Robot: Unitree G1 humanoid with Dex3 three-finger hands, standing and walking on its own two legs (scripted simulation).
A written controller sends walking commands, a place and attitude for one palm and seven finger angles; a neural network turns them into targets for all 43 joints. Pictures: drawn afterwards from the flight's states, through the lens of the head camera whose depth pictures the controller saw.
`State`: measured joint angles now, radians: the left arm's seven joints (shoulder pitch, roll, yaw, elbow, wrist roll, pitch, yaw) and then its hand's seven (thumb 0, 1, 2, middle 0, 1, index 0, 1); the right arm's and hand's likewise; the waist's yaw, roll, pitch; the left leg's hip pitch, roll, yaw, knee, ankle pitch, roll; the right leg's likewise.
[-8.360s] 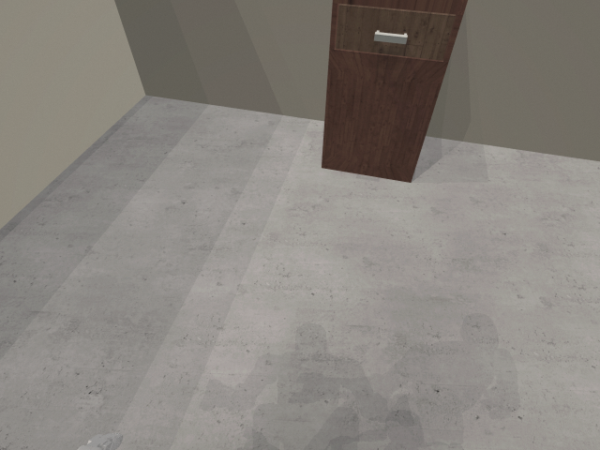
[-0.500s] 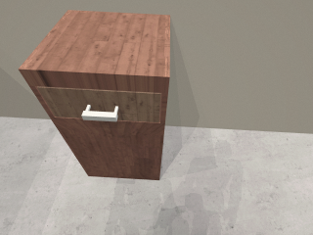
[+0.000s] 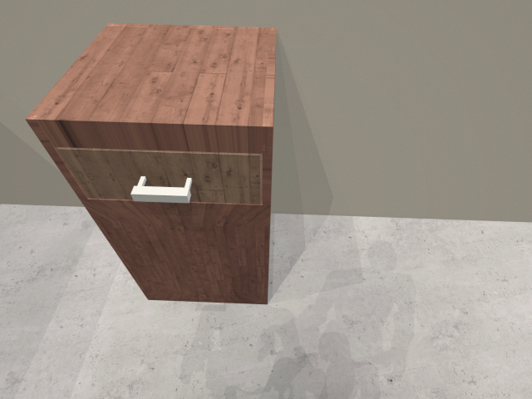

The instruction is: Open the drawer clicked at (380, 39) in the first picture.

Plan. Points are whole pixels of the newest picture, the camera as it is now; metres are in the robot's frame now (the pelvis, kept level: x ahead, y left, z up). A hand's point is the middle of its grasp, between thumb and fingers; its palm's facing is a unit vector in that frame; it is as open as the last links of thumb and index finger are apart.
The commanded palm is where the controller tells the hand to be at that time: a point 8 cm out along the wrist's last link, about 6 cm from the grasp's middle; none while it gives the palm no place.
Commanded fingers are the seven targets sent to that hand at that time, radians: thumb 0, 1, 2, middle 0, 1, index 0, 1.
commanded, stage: come to a stop and stand still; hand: left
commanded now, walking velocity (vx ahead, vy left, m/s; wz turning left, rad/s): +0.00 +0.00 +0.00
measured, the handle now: (163, 187) +0.53 +0.26 -0.06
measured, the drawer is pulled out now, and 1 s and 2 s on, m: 0.00 0.00 0.00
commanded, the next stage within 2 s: look again from close up in 0.44 s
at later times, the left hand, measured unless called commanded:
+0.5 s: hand out of the picture -0.07 +0.12 -0.17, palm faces +0.07 -0.99 -0.12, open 7.4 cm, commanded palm none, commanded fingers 0.00 0.90 0.90 -0.20 -0.30 -0.20 -0.30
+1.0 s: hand out of the picture +0.03 +0.22 -0.16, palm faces +0.06 -0.96 -0.26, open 7.4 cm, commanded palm none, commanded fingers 0.00 0.90 0.90 -0.20 -0.30 -0.20 -0.30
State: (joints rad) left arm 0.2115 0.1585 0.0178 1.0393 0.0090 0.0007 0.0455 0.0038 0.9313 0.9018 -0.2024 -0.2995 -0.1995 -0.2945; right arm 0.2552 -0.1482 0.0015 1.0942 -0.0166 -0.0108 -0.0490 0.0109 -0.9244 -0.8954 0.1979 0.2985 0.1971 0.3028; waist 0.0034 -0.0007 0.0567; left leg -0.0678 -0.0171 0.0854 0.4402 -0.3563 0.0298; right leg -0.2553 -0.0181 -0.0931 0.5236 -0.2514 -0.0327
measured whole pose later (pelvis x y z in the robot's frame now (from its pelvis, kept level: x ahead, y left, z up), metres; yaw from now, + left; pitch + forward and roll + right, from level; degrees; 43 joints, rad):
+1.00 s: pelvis -0.03 +0.01 +0.00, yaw +1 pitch -2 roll -1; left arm 0.24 0.24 0.02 1.01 0.01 -0.01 0.03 0.01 0.91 0.90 -0.20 -0.30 -0.20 -0.29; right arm 0.28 -0.22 0.00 1.02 -0.02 -0.02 -0.03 0.01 -0.91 -0.90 0.20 0.30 0.20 0.30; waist 0.00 -0.01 -0.01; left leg -0.11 -0.02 0.06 0.48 -0.34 0.05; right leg -0.23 -0.02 -0.12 0.45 -0.17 -0.02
